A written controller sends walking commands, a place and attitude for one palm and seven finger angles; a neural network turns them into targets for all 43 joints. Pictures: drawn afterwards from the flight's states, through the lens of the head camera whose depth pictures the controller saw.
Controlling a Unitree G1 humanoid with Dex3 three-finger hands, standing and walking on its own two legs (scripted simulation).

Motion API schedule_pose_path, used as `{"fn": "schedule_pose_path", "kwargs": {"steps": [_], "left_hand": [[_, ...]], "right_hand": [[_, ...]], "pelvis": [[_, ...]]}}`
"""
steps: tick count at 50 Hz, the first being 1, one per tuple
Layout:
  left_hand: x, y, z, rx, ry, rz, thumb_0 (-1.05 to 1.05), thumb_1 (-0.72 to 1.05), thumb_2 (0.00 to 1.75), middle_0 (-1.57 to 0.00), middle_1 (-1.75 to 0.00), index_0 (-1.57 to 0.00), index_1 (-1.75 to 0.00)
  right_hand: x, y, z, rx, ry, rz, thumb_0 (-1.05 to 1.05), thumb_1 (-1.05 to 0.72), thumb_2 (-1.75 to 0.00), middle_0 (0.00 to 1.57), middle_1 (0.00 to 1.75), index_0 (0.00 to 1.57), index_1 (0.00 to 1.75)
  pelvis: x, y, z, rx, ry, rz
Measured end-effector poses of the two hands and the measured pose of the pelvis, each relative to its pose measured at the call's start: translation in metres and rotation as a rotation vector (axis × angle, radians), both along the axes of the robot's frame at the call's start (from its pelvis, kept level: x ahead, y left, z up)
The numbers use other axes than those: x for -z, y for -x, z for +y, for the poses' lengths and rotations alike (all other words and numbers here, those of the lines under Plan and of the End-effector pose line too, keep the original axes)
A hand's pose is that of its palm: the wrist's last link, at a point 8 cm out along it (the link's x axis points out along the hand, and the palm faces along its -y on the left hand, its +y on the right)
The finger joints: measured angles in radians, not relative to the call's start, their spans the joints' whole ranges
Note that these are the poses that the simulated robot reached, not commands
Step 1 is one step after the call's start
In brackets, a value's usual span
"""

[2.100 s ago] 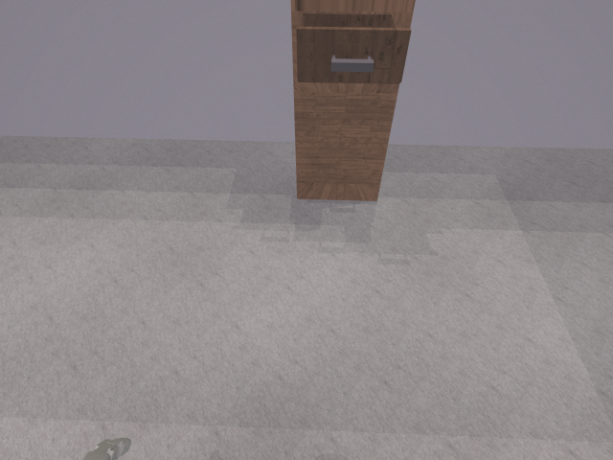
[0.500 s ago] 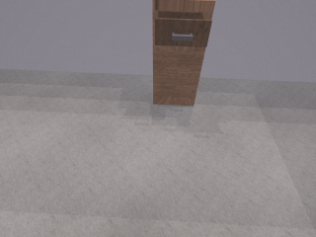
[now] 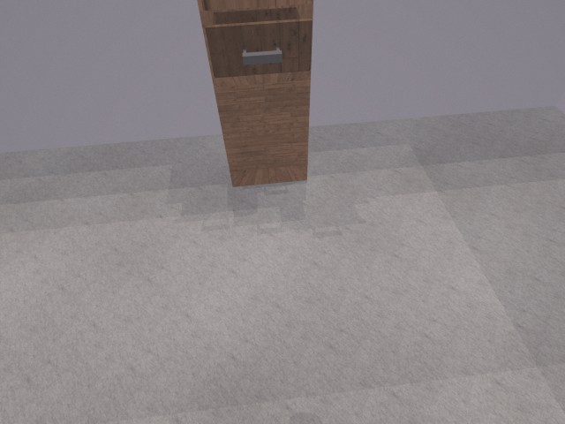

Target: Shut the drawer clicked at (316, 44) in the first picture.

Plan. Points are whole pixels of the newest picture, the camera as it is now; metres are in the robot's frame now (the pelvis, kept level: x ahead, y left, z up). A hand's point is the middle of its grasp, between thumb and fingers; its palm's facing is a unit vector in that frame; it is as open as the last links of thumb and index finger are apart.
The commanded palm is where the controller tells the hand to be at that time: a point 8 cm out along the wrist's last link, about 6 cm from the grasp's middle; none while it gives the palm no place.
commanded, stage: walk to a spot facing it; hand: left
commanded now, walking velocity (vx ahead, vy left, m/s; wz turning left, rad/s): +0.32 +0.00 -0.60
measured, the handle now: (261, 54) +1.17 +0.16 -0.01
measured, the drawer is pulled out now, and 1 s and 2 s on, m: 0.14 0.14 0.14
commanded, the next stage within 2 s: none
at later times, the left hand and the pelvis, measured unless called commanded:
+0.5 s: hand out of the picture +0.14 +0.20 -0.16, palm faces -0.09 -0.98 -0.20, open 7.4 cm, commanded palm none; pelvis +0.19 +0.02 +0.00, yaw -13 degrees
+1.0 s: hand (265, 216) +0.59 +0.09 -0.15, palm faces -0.55 -0.82 -0.16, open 7.4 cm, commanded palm none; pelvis +0.38 +0.01 +0.01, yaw -31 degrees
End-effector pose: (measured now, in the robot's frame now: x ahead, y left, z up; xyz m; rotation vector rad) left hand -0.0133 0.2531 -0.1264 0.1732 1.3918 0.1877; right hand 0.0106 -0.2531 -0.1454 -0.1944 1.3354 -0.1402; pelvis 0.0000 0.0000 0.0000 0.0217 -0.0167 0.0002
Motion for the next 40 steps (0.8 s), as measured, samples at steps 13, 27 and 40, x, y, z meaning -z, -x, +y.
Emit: {"fn": "schedule_pose_path", "kwargs": {"steps": [13, 27, 40], "left_hand": [[-0.016, -0.042, -0.047, 0.039, 0.05, 0.087, 0.01, 0.9, 0.89, -0.2, -0.3, -0.2, -0.3], [0.019, -0.191, 0.014, 0.117, 0.032, 0.149, 0.01, 0.9, 0.89, -0.2, -0.3, -0.2, -0.3], [-0.003, -0.495, -0.001, 0.439, 0.067, -0.179, 0.01, 0.91, 0.89, -0.19, -0.3, -0.19, -0.3]], "right_hand": [[-0.028, -0.115, -0.011, 0.086, -0.019, -0.147, 0.01, -0.9, -0.9, 0.2, 0.3, 0.2, 0.3], [-0.032, -0.316, 0.038, 0.102, 0.003, -0.394, 0.01, -0.9, -0.9, 0.2, 0.3, 0.2, 0.3], [-0.043, -0.217, 0.062, 0.473, 0.092, -0.055, 0.0, -0.92, -0.9, 0.2, 0.3, 0.2, 0.3]], "pelvis": [[-0.02, -0.075, -0.016, 0.115, 0.0, 0.034], [0.008, -0.217, 0.027, 0.259, 0.026, 0.046], [-0.017, -0.319, 0.04, 0.441, 0.028, 0.028]]}}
